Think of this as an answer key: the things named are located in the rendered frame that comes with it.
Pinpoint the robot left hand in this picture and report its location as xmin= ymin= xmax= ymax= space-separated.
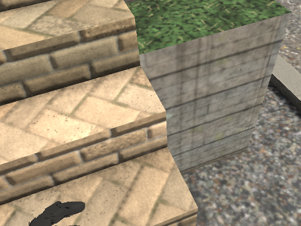
xmin=28 ymin=201 xmax=86 ymax=226

